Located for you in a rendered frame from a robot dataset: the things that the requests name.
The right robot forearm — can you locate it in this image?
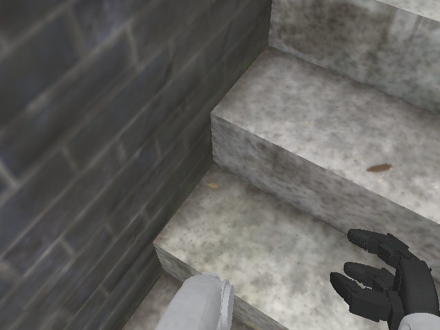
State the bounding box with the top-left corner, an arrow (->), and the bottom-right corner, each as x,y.
398,313 -> 440,330

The robot right hand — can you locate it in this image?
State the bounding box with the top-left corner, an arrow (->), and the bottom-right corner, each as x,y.
330,229 -> 440,330

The left robot shin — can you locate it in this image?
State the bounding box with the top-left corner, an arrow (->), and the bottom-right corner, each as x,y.
185,272 -> 221,281

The robot left thigh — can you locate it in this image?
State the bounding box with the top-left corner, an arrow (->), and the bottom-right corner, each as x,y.
154,274 -> 234,330

